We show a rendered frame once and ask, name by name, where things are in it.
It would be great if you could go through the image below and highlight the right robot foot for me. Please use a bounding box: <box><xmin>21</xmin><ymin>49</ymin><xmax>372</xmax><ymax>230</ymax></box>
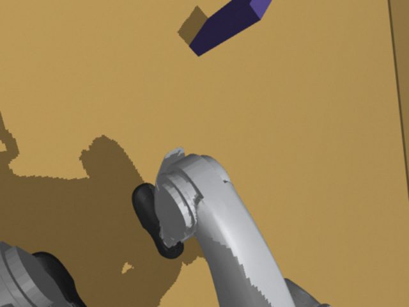
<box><xmin>132</xmin><ymin>183</ymin><xmax>184</xmax><ymax>259</ymax></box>

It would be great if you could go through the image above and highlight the right robot hand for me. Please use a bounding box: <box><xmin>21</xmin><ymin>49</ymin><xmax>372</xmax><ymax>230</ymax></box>
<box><xmin>284</xmin><ymin>278</ymin><xmax>320</xmax><ymax>307</ymax></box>

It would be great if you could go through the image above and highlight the left robot foot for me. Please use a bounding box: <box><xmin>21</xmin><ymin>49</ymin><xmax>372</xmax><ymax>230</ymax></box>
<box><xmin>32</xmin><ymin>252</ymin><xmax>87</xmax><ymax>307</ymax></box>

